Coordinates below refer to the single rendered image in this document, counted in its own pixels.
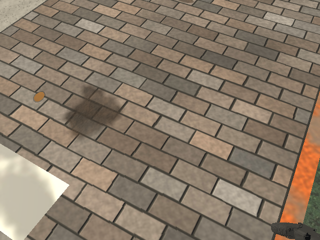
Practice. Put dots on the right robot hand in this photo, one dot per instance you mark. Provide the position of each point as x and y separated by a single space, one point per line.
295 231

